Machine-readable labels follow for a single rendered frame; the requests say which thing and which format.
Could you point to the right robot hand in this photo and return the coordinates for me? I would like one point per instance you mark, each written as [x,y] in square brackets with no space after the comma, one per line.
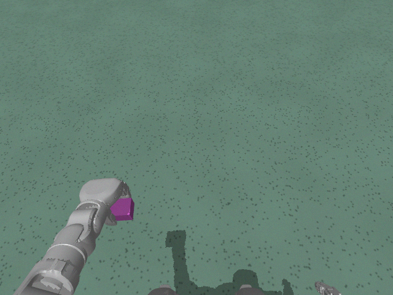
[325,289]

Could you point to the left robot hand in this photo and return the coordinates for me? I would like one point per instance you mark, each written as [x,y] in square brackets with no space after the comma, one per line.
[107,191]

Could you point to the left robot arm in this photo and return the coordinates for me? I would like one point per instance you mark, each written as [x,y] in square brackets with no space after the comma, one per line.
[58,271]

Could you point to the small box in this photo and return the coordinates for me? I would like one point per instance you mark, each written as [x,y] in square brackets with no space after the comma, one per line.
[123,209]

